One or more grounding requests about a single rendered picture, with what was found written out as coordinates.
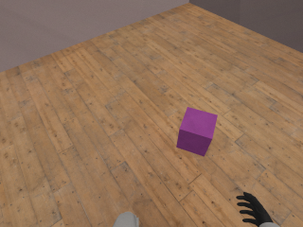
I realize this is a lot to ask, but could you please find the carton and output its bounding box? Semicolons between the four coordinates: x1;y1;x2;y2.
176;107;218;157

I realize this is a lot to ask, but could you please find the robot right hand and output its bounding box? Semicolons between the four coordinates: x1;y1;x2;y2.
236;192;274;227

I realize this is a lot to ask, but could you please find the robot left thigh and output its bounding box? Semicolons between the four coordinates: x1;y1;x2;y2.
113;213;139;227

